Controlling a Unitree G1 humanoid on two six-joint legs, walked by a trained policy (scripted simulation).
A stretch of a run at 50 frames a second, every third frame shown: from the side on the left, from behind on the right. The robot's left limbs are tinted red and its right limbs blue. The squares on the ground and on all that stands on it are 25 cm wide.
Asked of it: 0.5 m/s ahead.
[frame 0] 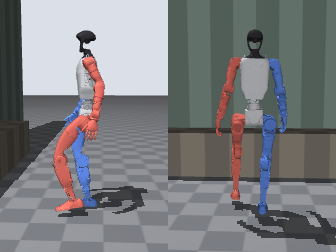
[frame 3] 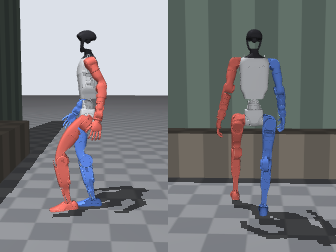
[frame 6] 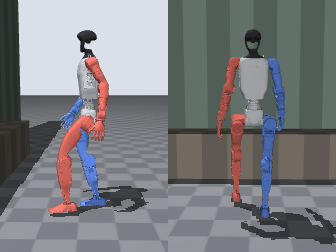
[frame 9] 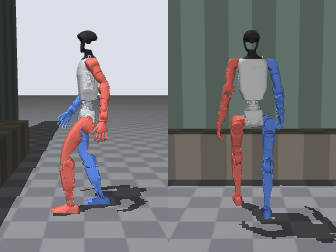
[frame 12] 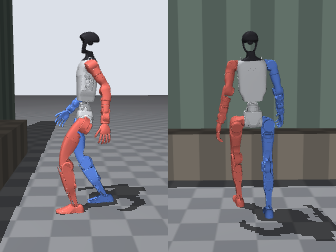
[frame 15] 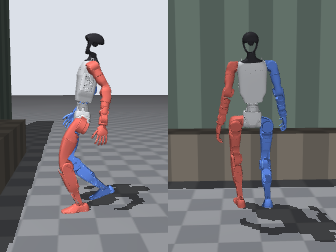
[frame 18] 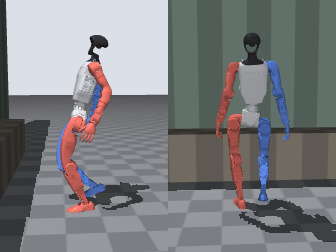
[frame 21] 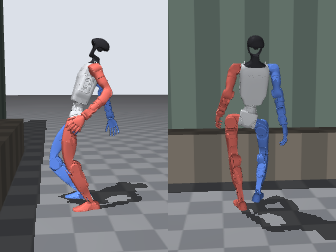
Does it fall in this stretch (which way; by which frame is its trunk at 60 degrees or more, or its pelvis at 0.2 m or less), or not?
no
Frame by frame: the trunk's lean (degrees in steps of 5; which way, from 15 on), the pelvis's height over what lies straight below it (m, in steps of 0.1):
0: 0, 0.8
3: 0, 0.8
6: 0, 0.8
9: 0, 0.8
12: 5, 0.8
15: 10, 0.7
18: 20 backward, 0.7
21: 20 backward, 0.7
